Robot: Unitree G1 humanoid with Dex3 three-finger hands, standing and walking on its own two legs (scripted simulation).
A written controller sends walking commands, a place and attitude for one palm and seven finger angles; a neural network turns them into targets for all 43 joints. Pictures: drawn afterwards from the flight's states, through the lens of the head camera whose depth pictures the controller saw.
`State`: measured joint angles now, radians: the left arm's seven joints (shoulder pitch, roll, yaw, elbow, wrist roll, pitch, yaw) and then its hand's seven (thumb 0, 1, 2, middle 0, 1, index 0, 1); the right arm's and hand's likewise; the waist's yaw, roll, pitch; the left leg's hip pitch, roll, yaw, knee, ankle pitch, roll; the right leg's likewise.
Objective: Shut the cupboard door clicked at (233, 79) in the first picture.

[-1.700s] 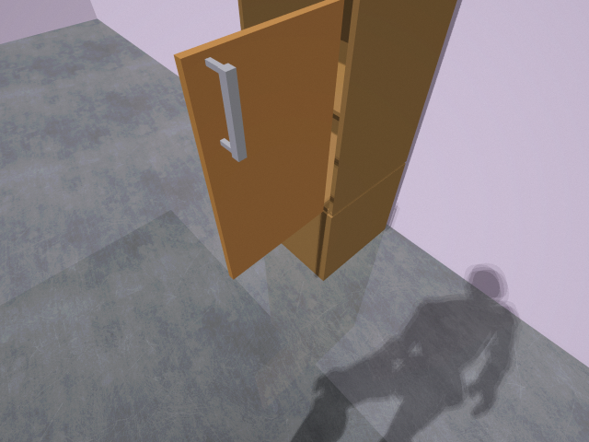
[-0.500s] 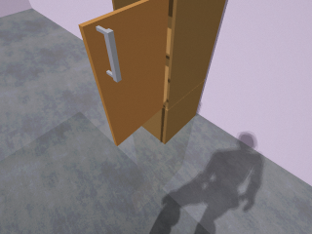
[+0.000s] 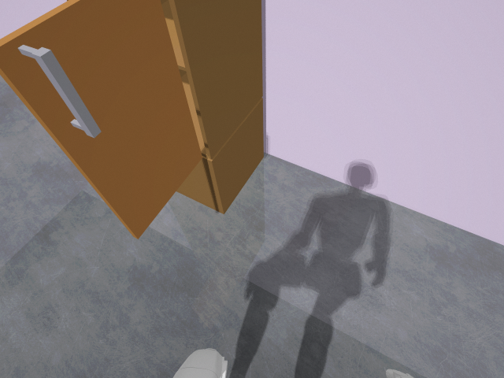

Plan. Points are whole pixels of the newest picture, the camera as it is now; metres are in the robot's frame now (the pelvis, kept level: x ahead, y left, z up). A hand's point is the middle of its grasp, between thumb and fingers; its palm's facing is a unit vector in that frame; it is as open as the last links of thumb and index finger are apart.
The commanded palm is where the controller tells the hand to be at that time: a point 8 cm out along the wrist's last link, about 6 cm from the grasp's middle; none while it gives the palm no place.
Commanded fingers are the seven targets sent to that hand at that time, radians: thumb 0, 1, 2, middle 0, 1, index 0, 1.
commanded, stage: walk to a spot facing it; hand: left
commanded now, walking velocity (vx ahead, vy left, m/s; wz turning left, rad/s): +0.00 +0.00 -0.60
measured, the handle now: (63, 94) +0.50 +0.36 +0.15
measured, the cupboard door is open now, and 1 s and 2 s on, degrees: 92 92 92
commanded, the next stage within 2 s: turn to face it in 1.94 s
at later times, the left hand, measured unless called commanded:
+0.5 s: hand (144, 350) +0.17 +0.23 -0.17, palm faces -0.24 -0.94 -0.23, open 7.4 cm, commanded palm none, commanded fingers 0.00 0.90 0.90 -0.20 -0.30 -0.20 -0.30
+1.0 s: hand (219, 292) +0.28 +0.10 -0.17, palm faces -0.59 -0.80 -0.14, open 7.4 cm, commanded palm none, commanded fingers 0.00 0.90 0.90 -0.20 -0.30 -0.20 -0.30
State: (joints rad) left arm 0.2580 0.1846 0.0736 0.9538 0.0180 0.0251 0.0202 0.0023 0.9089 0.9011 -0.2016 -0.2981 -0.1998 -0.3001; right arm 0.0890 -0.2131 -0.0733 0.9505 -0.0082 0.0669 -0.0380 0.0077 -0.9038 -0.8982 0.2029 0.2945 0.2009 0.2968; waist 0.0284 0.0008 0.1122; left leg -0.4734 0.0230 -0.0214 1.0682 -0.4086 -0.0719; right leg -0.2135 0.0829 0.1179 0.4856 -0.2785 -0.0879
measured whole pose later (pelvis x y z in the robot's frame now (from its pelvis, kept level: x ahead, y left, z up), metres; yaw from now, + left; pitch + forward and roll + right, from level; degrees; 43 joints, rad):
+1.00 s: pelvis +0.10 +0.00 +0.00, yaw -36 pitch +2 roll -2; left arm 0.15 0.23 0.08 0.94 0.03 0.04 -0.06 0.01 0.91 0.90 -0.20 -0.30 -0.20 -0.30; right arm 0.35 -0.19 -0.02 0.93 -0.04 -0.06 -0.02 0.00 -0.90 -0.90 0.20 0.29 0.20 0.30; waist -0.03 -0.03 0.07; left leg -0.18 0.10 0.17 0.49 -0.34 -0.01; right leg -0.54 -0.04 -0.03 1.12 -0.37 0.01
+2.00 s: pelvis +0.39 -0.37 +0.00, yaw -61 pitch +1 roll +0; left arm 0.20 0.18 0.08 1.00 0.03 0.00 -0.04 0.01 0.93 0.90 -0.20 -0.30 -0.19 -0.30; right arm 0.28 -0.20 -0.06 1.02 -0.03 -0.06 -0.02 -0.01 -0.94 -0.90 0.21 0.29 0.21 0.30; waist 0.02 -0.01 0.07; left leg -0.11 0.08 0.22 0.41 -0.30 -0.01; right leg -0.55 -0.10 -0.08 0.84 -0.24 0.00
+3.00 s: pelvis +0.44 -0.63 +0.00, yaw -33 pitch +1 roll +3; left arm 0.24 0.19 0.04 0.92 0.02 0.00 0.02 0.00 0.91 0.90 -0.20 -0.30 -0.20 -0.30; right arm 0.11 -0.27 -0.09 0.94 -0.01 0.08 0.02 0.01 -0.91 -0.90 0.20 0.29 0.20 0.30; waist -0.01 -0.02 0.09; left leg -0.47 0.03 0.06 1.00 -0.44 -0.07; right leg -0.19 -0.13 -0.21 0.51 -0.32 -0.01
